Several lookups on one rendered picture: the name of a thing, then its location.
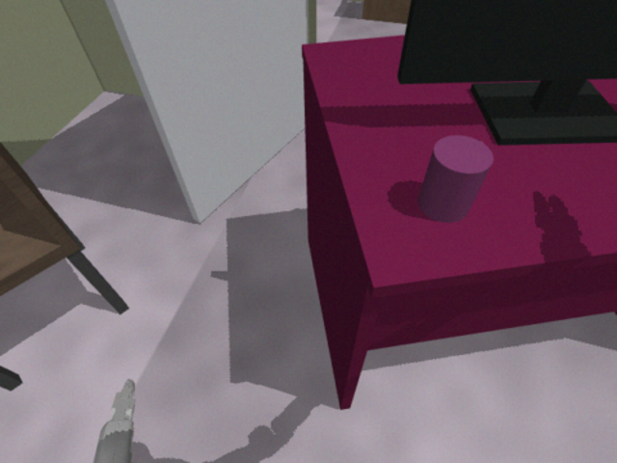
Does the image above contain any desk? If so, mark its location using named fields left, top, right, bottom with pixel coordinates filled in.
left=302, top=35, right=617, bottom=410

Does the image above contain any chair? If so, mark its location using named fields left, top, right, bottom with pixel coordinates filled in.
left=0, top=142, right=129, bottom=391

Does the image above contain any left robot hand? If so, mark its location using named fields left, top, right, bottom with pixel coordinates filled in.
left=94, top=379, right=136, bottom=463

